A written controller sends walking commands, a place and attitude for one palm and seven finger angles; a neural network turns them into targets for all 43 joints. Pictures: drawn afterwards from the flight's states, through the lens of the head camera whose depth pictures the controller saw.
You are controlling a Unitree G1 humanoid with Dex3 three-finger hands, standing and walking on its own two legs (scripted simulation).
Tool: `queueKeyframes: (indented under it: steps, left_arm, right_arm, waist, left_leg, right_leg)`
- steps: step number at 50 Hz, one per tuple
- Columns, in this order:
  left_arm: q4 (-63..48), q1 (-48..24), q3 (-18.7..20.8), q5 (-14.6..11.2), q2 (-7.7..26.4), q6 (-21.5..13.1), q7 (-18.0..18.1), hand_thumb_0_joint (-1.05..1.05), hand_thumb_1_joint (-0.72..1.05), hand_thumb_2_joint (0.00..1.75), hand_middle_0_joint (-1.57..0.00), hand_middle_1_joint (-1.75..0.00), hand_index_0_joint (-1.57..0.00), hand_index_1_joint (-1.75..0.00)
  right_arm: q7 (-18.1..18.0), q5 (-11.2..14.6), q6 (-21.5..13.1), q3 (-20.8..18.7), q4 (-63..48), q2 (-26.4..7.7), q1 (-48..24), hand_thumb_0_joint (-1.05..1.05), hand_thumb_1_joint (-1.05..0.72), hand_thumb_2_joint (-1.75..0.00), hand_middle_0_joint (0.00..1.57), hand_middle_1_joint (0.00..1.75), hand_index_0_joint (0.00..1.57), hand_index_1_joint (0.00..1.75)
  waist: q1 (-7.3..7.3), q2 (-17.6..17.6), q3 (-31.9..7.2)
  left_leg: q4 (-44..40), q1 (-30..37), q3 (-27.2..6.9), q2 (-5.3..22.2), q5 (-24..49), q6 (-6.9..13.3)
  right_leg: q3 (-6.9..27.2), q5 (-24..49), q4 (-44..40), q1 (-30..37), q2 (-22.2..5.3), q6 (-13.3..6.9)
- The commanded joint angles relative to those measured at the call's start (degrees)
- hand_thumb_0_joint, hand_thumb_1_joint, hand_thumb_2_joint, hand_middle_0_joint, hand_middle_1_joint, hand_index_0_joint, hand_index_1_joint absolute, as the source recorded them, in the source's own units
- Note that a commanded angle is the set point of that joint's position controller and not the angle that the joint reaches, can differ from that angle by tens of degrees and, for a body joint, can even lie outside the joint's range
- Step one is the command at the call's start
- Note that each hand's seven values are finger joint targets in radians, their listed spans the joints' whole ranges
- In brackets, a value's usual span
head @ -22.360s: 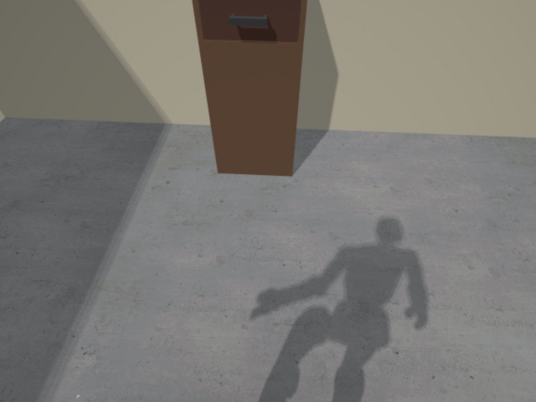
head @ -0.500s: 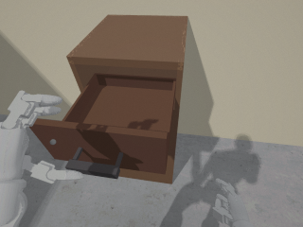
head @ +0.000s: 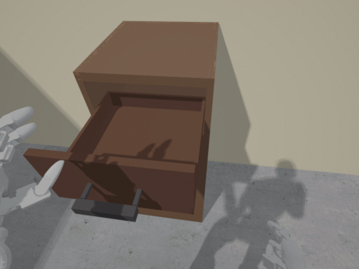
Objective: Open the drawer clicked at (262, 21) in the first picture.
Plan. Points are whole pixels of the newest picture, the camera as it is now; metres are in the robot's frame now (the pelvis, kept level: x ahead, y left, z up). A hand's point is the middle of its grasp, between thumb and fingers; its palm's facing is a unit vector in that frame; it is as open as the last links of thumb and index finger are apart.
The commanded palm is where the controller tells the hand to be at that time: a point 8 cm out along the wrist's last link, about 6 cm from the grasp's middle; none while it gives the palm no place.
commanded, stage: draw the hand back to the body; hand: left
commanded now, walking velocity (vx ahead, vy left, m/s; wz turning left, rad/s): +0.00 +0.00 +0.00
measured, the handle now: (109, 200) +0.25 +0.19 +0.04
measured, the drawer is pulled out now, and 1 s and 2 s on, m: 0.29 0.29 0.29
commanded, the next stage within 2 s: step back with the hand held close in 0.32 s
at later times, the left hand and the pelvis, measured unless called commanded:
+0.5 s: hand (35, 179) +0.18 +0.23 +0.22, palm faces +0.46 -0.78 -0.43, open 7.4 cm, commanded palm +0.12 +0.27 +0.23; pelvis -0.01 -0.01 +0.00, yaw +1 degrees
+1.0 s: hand (0, 218) +0.12 +0.24 +0.22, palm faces +0.41 -0.75 -0.52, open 7.4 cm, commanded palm +0.06 +0.29 +0.23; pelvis -0.07 +0.01 -0.01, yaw +0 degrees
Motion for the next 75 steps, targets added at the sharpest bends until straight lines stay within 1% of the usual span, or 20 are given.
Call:
queueKeyframes:
  steps: [1,6,18,21,22,25,27,31,38,46,52,56,59,61,63,65,69,72,74,75]
  left_arm:
    - [-10.5,-4.1,7.5,-0.4,9.7,-3.2,1.0,0.00,0.73,0.82,-0.21,-0.41,-0.21,-0.41]
    - [-11.3,-5.3,6.5,-0.2,9.5,-2.9,1.1,0.00,0.90,0.90,-0.20,-0.30,-0.20,-0.30]
    - [-10.2,-5.4,6.5,-0.2,9.3,-2.8,0.9,0.00,0.90,0.90,-0.20,-0.30,-0.20,-0.30]
    - [-10.7,-4.7,7.1,-0.4,9.7,-3.0,0.8,0.00,0.90,0.90,-0.20,-0.30,-0.20,-0.30]
    - [-14.3,-15.4,16.9,0.3,19.4,-5.7,1.4,0.00,0.90,0.90,-0.20,-0.30,-0.20,-0.30]
    - [-7.0,-4.1,10.5,0.9,11.8,-5.6,-0.1,0.00,0.90,0.90,-0.20,-0.30,-0.20,-0.30]
    - [-8.8,-2.2,9.7,1.0,11.2,-6.0,-0.2,0.00,0.90,0.90,-0.20,-0.30,-0.20,-0.30]
    - [-11.4,3.0,12.2,1.1,13.3,-6.0,0.6,0.00,0.90,0.90,-0.20,-0.30,-0.20,-0.30]
    - [-17.3,6.9,15.8,0.8,15.8,-7.0,2.3,0.00,0.90,0.90,-0.20,-0.30,-0.20,-0.30]
    - [-17.3,3.8,15.7,1.3,14.9,-7.9,3.1,0.00,0.90,0.90,-0.20,-0.30,-0.20,-0.30]
    - [-17.5,-1.1,15.0,2.0,15.0,-8.5,3.5,0.00,0.90,0.90,-0.20,-0.30,-0.20,-0.30]
    - [-16.8,-3.1,13.5,2.3,14.2,-9.0,4.0,0.00,0.90,0.90,-0.20,-0.30,-0.20,-0.30]
    - [-17.0,-2.8,13.6,2.1,14.3,-9.1,4.4,0.00,0.90,0.90,-0.20,-0.30,-0.20,-0.30]
    - [-17.7,-1.7,14.6,2.1,14.9,-9.4,4.5,0.00,0.90,0.90,-0.20,-0.30,-0.20,-0.30]
    - [-18.5,-0.7,16.6,2.1,15.5,-9.9,4.6,0.00,0.90,0.90,-0.20,-0.30,-0.20,-0.30]
    - [-17.2,-1.7,17.4,2.4,15.3,-10.8,4.2,0.00,0.90,0.90,-0.20,-0.30,-0.20,-0.30]
    - [-16.8,-1.2,16.4,1.7,14.7,-11.0,3.7,0.00,0.90,0.90,-0.20,-0.30,-0.20,-0.30]
    - [-17.9,-1.8,16.0,1.4,15.5,-11.4,2.6,0.00,0.90,0.90,-0.20,-0.30,-0.20,-0.30]
    - [-18.2,-3.4,15.6,1.3,15.7,-11.7,1.7,0.00,0.90,0.90,-0.20,-0.30,-0.20,-0.30]
    - [-18.0,-1.6,15.6,0.6,15.9,-11.5,1.6,0.00,0.90,0.90,-0.20,-0.30,-0.20,-0.30]
  right_arm:
    - [-0.6,0.4,-3.0,-2.1,-10.1,-5.3,-7.7,0.00,-0.90,-0.90,0.20,0.30,0.20,0.30]
    - [-0.6,0.3,-3.3,-1.9,-10.2,-5.2,-7.9,0.00,-0.90,-0.90,0.20,0.30,0.20,0.30]
    - [-0.5,0.3,-2.9,-1.8,-10.1,-5.1,-8.1,0.00,-0.90,-0.90,0.20,0.30,0.20,0.30]
    - [-0.4,0.4,-3.2,-2.0,-10.5,-5.1,-8.4,0.00,-0.90,-0.90,0.20,0.30,0.20,0.30]
    - [-0.1,1.0,-2.0,-1.4,-12.7,-5.5,-4.6,0.00,-0.90,-0.90,0.20,0.30,0.20,0.30]
    - [-0.1,0.9,-0.6,-2.1,-11.6,-5.8,-5.6,0.00,-0.90,-0.90,0.20,0.30,0.20,0.30]
    - [-0.1,0.9,-0.1,-2.5,-12.3,-6.5,-5.9,0.00,-0.90,-0.90,0.20,0.30,0.20,0.30]
    - [0.0,1.2,1.5,-3.3,-13.6,-6.5,-5.7,0.00,-0.90,-0.90,0.20,0.30,0.20,0.30]
    - [-0.5,1.1,1.7,-3.7,-14.6,-6.1,-5.5,0.00,-0.90,-0.90,0.20,0.30,0.20,0.30]
    - [-0.2,0.8,-1.2,-3.5,-14.4,-6.8,-3.9,0.00,-0.90,-0.90,0.20,0.30,0.20,0.30]
    - [-0.1,0.7,-2.8,-3.3,-14.0,-7.3,-3.0,0.00,-0.90,-0.90,0.20,0.30,0.20,0.30]
    - [0.2,0.4,-3.2,-2.9,-13.0,-6.6,-2.2,0.00,-0.90,-0.90,0.20,0.30,0.20,0.30]
    - [0.3,0.1,-2.9,-2.7,-11.7,-6.2,-1.9,0.00,-0.90,-0.90,0.20,0.30,0.20,0.30]
    - [0.3,0.0,-2.8,-2.8,-12.1,-6.4,-2.6,0.00,-0.90,-0.90,0.20,0.30,0.20,0.30]
    - [0.1,0.1,-3.0,-2.7,-13.2,-6.8,-3.6,0.00,-0.90,-0.90,0.20,0.30,0.20,0.30]
    - [0.3,0.1,-3.9,-3.3,-13.5,-6.8,-3.6,0.00,-0.90,-0.90,0.20,0.30,0.20,0.30]
    - [1.1,-0.6,-5.5,-3.2,-10.9,-6.6,-2.3,0.00,-0.90,-0.90,0.20,0.30,0.20,0.30]
    - [1.7,-0.7,-5.7,-2.9,-10.3,-7.3,-3.7,0.00,-0.90,-0.90,0.20,0.30,0.20,0.30]
    - [1.8,0.1,-5.3,-2.8,-10.7,-6.9,-4.5,0.00,-0.90,-0.90,0.20,0.30,0.20,0.30]
    - [1.8,1.0,-4.9,-3.8,-11.3,-6.4,-3.3,0.00,-0.90,-0.90,0.20,0.30,0.20,0.30]
  waist:
    - [0.25,-1.8,-4.3]
    - [0.17,-1.2,-4.2]
    - [0.24,1.2,-2.8]
    - [0.47,-1.0,-4.1]
    - [-1.68,2.6,2.7]
    - [-3.06,-7.4,-2.2]
    - [-3.11,-3.7,-5.2]
    - [-3.08,-5.3,-8.3]
    - [-2.88,-0.5,-10.0]
    - [-2.88,3.6,-5.8]
    - [-3.56,0.1,-2.5]
    - [-4.39,-6.2,-0.9]
    - [-4.77,-7.9,-3.6]
    - [-4.50,-2.9,-3.6]
    - [-3.80,6.7,-4.9]
    - [-3.75,9.4,-4.3]
    - [-3.35,4.7,-5.9]
    - [-2.93,6.6,-5.9]
    - [-3.44,-0.8,-6.5]
    - [-4.00,-9.7,-6.6]
  left_leg:
    - [-2.7,4.8,-1.9,2.1,15.4,-0.1]
    - [-2.6,5.1,-2.2,1.9,15.0,0.0]
    - [-2.6,4.9,-1.9,1.8,13.5,-0.1]
    - [-2.6,5.0,-1.9,1.7,13.6,0.1]
    - [-0.9,0.3,-3.1,2.5,9.5,0.9]
    - [2.4,0.8,-2.8,2.5,11.3,1.3]
    - [2.3,0.7,-2.7,2.9,15.3,1.2]
    - [2.2,-0.7,-3.5,4.6,19.7,1.2]
    - [-0.1,-5.3,-6.4,6.6,19.0,1.3]
    - [-5.8,-18.3,-8.5,10.0,-1.3,2.9]
    - [-3.6,-22.5,-8.5,8.1,-16.4,2.7]
    - [7.1,-13.5,-6.6,3.8,-14.8,1.0]
    - [10.4,-8.3,-6.1,2.5,-8.9,0.7]
    - [3.7,-11.0,-9.6,5.3,-9.6,1.6]
    - [-8.9,-21.6,-16.4,13.1,-11.7,4.0]
    - [-14.8,-30.2,-18.5,17.9,-21.4,5.9]
    - [-6.8,-16.6,-15.1,16.4,1.0,6.3]
    - [-3.9,-15.2,-12.6,14.5,2.6,4.4]
    - [2.5,-16.0,-6.5,8.4,-8.7,0.7]
    - [13.7,-12.5,-3.3,2.6,-11.3,-1.8]
  right_leg:
    - [0.2,16.4,-3.5,-3.1,-1.4,-0.1]
    - [0.2,16.0,-3.6,-3.4,-1.4,0.0]
    - [0.6,15.1,-4.6,-3.9,-1.6,0.0]
    - [0.7,15.4,-4.2,-3.4,-1.6,0.1]
    - [5.8,18.0,-7.0,-9.1,-4.8,-0.1]
    - [6.7,27.2,-5.6,-7.5,-7.1,0.4]
    - [5.9,29.5,-3.4,-6.0,-7.6,0.4]
    - [5.2,27.5,-0.4,-4.9,-7.0,0.6]
    - [4.1,20.0,3.6,-4.6,-5.4,0.5]
    - [3.4,5.4,9.9,-3.9,-3.3,0.9]
    - [7.4,-3.9,6.4,-8.6,-4.5,0.0]
    - [13.0,-14.3,-4.3,-22.2,-9.1,-2.3]
    - [12.0,-6.9,-4.0,-23.0,-11.5,-3.3]
    - [9.2,-5.0,1.0,-20.5,-8.5,-1.8]
    - [3.2,-4.8,15.2,-10.4,-1.9,0.8]
    - [3.0,-10.7,28.0,-5.1,1.0,1.4]
    - [2.4,-10.6,20.6,-11.7,0.0,1.3]
    - [2.0,-3.4,8.3,-7.7,-0.5,0.6]
    - [5.9,0.7,1.5,-8.9,-5.2,-1.7]
    - [14.7,-7.7,-4.6,-17.4,-11.9,-5.3]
